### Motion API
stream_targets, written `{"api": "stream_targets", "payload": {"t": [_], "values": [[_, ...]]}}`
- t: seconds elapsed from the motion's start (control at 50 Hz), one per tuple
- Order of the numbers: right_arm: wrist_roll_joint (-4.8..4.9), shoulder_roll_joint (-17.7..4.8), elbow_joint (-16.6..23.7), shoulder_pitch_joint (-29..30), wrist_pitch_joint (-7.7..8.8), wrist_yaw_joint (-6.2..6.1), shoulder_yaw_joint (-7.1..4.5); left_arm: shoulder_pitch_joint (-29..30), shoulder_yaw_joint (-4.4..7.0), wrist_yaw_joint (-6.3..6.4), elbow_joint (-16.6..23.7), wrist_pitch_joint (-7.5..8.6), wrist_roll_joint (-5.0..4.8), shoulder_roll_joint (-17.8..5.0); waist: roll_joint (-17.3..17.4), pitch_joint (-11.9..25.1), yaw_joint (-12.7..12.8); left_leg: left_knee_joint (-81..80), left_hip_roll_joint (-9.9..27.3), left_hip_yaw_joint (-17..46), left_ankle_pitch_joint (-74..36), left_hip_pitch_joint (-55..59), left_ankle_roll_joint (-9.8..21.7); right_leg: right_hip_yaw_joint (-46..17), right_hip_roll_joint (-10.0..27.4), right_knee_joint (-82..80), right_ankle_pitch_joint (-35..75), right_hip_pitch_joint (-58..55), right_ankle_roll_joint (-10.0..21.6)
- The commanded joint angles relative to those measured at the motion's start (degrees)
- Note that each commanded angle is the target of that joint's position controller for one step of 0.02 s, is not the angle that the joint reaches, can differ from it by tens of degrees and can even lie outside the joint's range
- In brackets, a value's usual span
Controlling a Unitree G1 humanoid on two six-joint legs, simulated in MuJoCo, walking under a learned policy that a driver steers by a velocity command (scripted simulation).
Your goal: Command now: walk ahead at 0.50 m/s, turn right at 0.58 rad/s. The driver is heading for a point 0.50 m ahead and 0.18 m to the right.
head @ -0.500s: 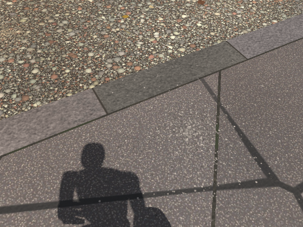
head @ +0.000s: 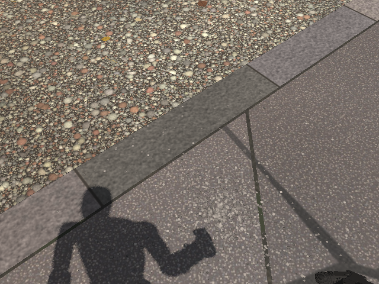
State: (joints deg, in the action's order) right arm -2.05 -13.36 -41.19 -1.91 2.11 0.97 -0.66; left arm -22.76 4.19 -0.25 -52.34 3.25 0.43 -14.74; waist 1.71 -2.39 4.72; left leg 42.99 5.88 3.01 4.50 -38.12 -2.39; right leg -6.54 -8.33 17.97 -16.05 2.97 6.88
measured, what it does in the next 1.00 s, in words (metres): walks ahead, turning right: left foot, then right foot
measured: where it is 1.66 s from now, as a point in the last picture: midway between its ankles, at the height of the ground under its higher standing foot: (241, 281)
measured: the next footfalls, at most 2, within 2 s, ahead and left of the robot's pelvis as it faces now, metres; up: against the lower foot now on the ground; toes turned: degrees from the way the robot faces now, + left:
left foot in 0.12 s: +0.25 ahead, +0.14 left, +0.00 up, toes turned -6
right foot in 0.66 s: +0.42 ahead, -0.16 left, +0.00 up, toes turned -29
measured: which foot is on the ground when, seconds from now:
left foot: up 0.00-0.10, down 0.12-0.66, up 0.68-1.00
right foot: down 0.00-0.12, up 0.14-0.64, down 0.66-1.00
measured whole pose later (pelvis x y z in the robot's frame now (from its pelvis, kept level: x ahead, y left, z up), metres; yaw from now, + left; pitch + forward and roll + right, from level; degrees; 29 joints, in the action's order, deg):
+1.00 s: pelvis +0.42 -0.09 +0.00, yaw -29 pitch +0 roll +0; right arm -1.5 -14.3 -45.1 -12.7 -1.0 0.0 -1.9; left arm -16.3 1.2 0.1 -46.1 2.3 0.8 -12.3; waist 2.8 -3.8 0.3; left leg 51.0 4.1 -0.9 12.3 -32.8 -0.9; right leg 1.0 -5.8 18.6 -10.3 8.5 6.0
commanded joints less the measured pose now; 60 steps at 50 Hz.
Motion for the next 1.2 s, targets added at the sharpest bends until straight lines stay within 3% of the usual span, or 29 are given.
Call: {"api": "stream_targets", "payload": {"t": [0.02, 0.06, 0.1, 0.12, 0.14, 0.16, 0.18, 0.2, 0.22, 0.26, 0.34, 0.48, 0.56, 0.6, 0.64, 0.66, 0.68, 0.7, 0.72, 0.74, 0.76, 0.8, 0.86, 1.08, 1.12, 1.14, 1.16, 1.18, 1.2], "values": [[0.51, -4.6, 6.3, 7.2, 1.26, 0.05, -0.63, -3.9, 1.99, 0.42, 2.9, 0.13, 0.53, -9.0, -6.6, 0.9, 1.2, -6.2, -4.1, -3.0, -1.5, 2.5, 0.7, -11.7, 13.9, 0.3, 29.5, -1.5, 6.0], [0.66, -6.3, 5.9, 3.4, 1.88, -0.12, -1.08, -0.9, 2.33, 0.78, 4.5, 0.25, 0.78, -10.3, -7.3, 1.5, -1.6, -11.2, -5.1, -1.8, 1.0, 10.5, 2.1, -13.5, 14.8, 2.9, 29.6, 0.2, 4.0], [0.61, -9.3, 2.2, -9.5, 2.89, -1.02, -2.44, 2.7, 2.57, 0.23, 5.9, 0.83, 0.65, -11.4, -4.9, 6.7, -8.2, -16.1, -6.9, -2.5, 2.7, 27.8, 4.2, -11.9, 11.6, 15.5, 35.3, 4.2, 1.5], [-0.55, -12.6, 1.0, -18.2, 3.62, -1.86, -3.4, 2.7, 1.82, -0.35, 7.0, 1.32, 0.04, -8.7, -0.2, 13.4, -11.6, -17.3, 1.0, 4.6, 9.0, 40.6, 6.4, -8.3, 7.7, 29.6, 26.1, 10.5, 0.1], [-2.2, -17.4, 1.6, -21.9, 3.36, -2.5, -4.3, -1.0, 0.29, -0.31, 9.4, 1.37, -1.49, -2.1, 11.3, 19.6, -10.2, -21.6, 17.4, 27.2, 15.8, 53.6, 10.3, -1.5, 0.3, 46.1, -9.8, 26.1, -1.5], [-1.27, -17.3, 1.7, -19.1, 2.41, -2.19, -4.8, -4.7, 0.64, -0.17, 9.7, 0.78, -0.48, -5.9, 15.4, 21.4, -6.6, -26.8, 20.6, 44.0, 22.4, 51.8, 14.9, -0.5, 1.6, 54.5, -15.5, 33.7, -1.4], [-0.72, -11.2, 3.0, -14.4, 1.95, -1.98, -3.63, -2.7, 0.9, -0.01, 8.3, -0.14, 0.67, -7.6, 6.2, 12.9, -5.6, -27.6, 18.6, 36.5, 28.7, 44.3, 14.3, -0.1, 5.7, 57.6, -10.2, 35.9, -1.5], [-0.17, -7.3, 3.0, -11.7, 1.95, -1.7, -2.68, 1.2, 0.74, -0.63, 8.7, -0.42, 1.16, -7.2, 1.1, 6.7, -5.7, -28.6, 14.9, 26.4, 24.8, 36.9, 13.0, 1.1, 7.6, 55.3, -5.7, 35.2, -2.1], [-0.23, -6.2, 2.6, -11.1, 2.08, -1.62, -2.31, 2.5, 0.69, -1.2, 9.0, -0.77, 1.21, -6.3, 2.0, 4.6, -4.9, -29.7, 11.9, 19.0, 18.2, 32.9, 11.3, 1.6, 9.1, 52.8, -3.8, 33.6, -2.7], [0.34, -6.2, 0.9, -13.0, 2.94, -1.56, -2.36, 2.8, 0.46, -2.26, 9.4, -2.12, 2.02, -5.3, 4.8, 2.9, -4.2, -31.3, 9.2, 10.1, 7.2, 28.8, 10.6, 2.5, 10.6, 51.3, -2.4, 31.6, -3.6], [1.06, -7.2, -0.9, -15.9, 4.45, -0.89, -3.05, 8.2, 0.05, -3.25, 12.4, -3.17, 1.92, -4.3, 3.7, 2.4, -4.1, -33.9, 10.2, 2.9, -1.3, 30.1, 12.2, 2.6, 11.8, 49.3, 3.0, 36.5, -4.4], [0.86, -8.5, -3.0, -19.2, 3.99, -0.97, -3.72, 20.3, -1.32, -4.59, 17.1, -2.84, 1.65, -2.1, 3.4, -0.8, -6.6, -34.4, 8.9, -9.0, -4.9, 32.3, 10.6, 7.0, 12.8, 30.1, 14.2, 35.9, -4.6], [0.84, -10.6, -4.4, -21.9, 2.91, -1.48, -4.41, 25.0, -1.43, -4.97, 19.4, -2.8, 1.96, -2.5, 3.7, -2.2, -8.2, -32.0, 10.4, -12.2, -9.4, 37.0, 9.3, 11.7, 11.4, 21.2, 7.7, 31.9, -2.3], [0.75, -12.1, -5.3, -23.0, 1.92, -1.76, -4.72, 24.3, -1.06, -4.56, 19.7, -2.78, 2.4, -3.2, 4.2, -1.0, -7.6, -25.4, 10.9, -14.5, -23.9, 40.4, 8.5, 13.8, 8.5, 18.2, 1.4, 28.1, -0.3], [1.08, -13.5, -5.6, -23.0, 0.89, -1.96, -4.81, 14.1, 0.01, -3.56, 17.0, -2.03, 2.87, -4.5, 3.1, 5.7, -2.8, -7.4, 10.0, -17.6, -38.5, 40.1, 7.5, 15.3, 3.1, 12.9, -0.2, 15.1, 2.3], [1.19, -12.3, -4.8, -23.2, 0.78, -1.96, -4.29, 4.0, 1.12, -2.6, 13.7, -1.45, 3.67, -6.7, -0.5, 11.8, 1.4, 7.4, 8.4, -18.2, -29.5, 31.0, 5.6, 10.3, 4.8, 10.2, 1.9, 0.0, 4.1], [2.04, -5.5, -0.4, -24.5, 1.08, -0.99, -2.49, 1.7, 2.65, -1.6, 14.2, -1.27, 3.54, -13.5, -14.2, 18.4, 0.0, 27.6, 1.6, -18.2, 11.3, 7.4, 1.9, -16.4, 23.9, 8.2, 3.5, -18.9, 10.1], [1.31, -8.2, 1.5, -20.9, 1.07, -1.17, -3.19, 0.4, 3.22, -0.89, 15.9, -1.57, 1.02, -15.8, -12.1, 22.5, 1.4, 38.4, -4.9, -8.8, 28.9, -0.7, 0.5, -34.6, 32.5, 2.3, 27.9, -20.3, 14.8], [1.71, -8.3, 2.0, -16.5, 0.78, -1.35, -3.25, 0.9, 2.75, -0.17, 14.3, -1.64, 0.2, -13.7, -5.5, 16.8, 1.2, 39.0, -1.7, -4.2, 22.5, -2.3, 0.8, -20.5, 30.2, 5.2, 47.5, -16.3, 14.1], [2.3, -6.2, 1.3, -16.6, 1.09, -1.4, -2.27, 3.3, 1.6, 0.22, 13.5, -1.25, 0.02, -9.8, -4.8, 11.3, -1.2, 34.9, -0.4, -3.8, 19.5, -0.4, 1.1, -12.2, 27.1, 5.9, 55.5, -9.1, 12.0], [1.79, -6.1, 0.1, -17.7, 0.74, -1.39, -2.23, 6.4, 0.79, 0.37, 13.3, -1.08, -0.06, -7.3, -3.3, 7.8, -3.9, 29.6, 1.1, -3.3, 18.5, 1.9, 1.4, -7.3, 23.5, 4.4, 52.2, -3.5, 8.4], [0.21, -6.9, -1.9, -21.5, -1.24, -1.16, -2.63, 10.5, -0.43, 0.27, 13.6, -0.78, -0.31, -4.9, -4.8, 6.5, -7.4, 25.3, 0.7, -3.5, 16.2, 8.8, 1.2, -2.3, 19.8, 1.5, 51.7, 4.4, 5.7], [0.6, -5.6, -2.8, -22.2, -2.42, -0.74, -2.57, 9.4, -0.36, 0.0, 12.1, 0.09, 0.16, -6.3, -4.8, 7.6, -8.3, 21.3, -1.2, -4.3, 12.2, 10.6, 0.9, 0.8, 18.5, -0.2, 56.0, 6.0, 6.0], [0.87, -3.7, -3.0, -13.1, -2.59, -2.24, -1.64, 5.0, -1.95, 0.98, 6.6, -0.76, 0.92, -4.2, -6.9, 3.6, -4.3, -4.5, -4.3, -4.5, 9.1, 17.4, 3.5, 0.2, 19.0, 2.8, 47.0, 3.5, 4.9], [0.91, -2.8, -4.2, -15.1, -1.98, -2.69, -1.36, 6.5, -2.23, 1.35, 6.0, -1.08, 0.31, -3.9, -5.4, 2.8, -5.9, -14.8, -4.8, -4.6, 5.7, 23.6, 4.7, -1.0, 18.4, 5.7, 40.6, 5.1, 3.4], [0.68, -3.3, -4.8, -16.7, -1.26, -2.94, -1.27, 6.7, -2.45, 1.58, 5.8, -1.02, -0.01, -3.4, -3.0, 3.5, -6.8, -21.4, -2.2, -1.6, -5.6, 30.3, 5.2, -1.3, 16.9, 7.0, 31.8, 7.7, 1.0], [0.38, -6.9, -5.3, -18.4, -0.52, -3.33, -1.75, 4.5, -2.95, 1.77, 6.1, -0.84, 0.41, -1.9, 1.6, 5.9, -5.2, -21.2, 5.0, 5.3, -21.6, 36.4, 6.1, -0.1, 13.5, 9.6, 18.5, 10.3, -1.2], [1.26, -9.0, -5.2, -15.8, -0.64, -3.33, -1.97, -3.0, -2.94, 1.72, 3.8, -1.45, -0.17, -0.2, 8.3, 6.9, -1.0, -18.7, 11.0, 9.9, -35.0, 35.7, 12.8, 2.9, 8.0, 10.2, -0.8, 10.2, -2.4], [1.83, -6.0, -5.0, -13.9, -0.9, -2.88, -1.31, -2.1, -2.96, 2.18, 1.9, -2.54, 0.39, -1.5, 7.7, 6.9, -2.6, -20.0, 11.8, 11.8, -30.4, 31.1, 14.8, 3.9, 7.6, 8.9, -4.9, 6.6, -2.9]]}}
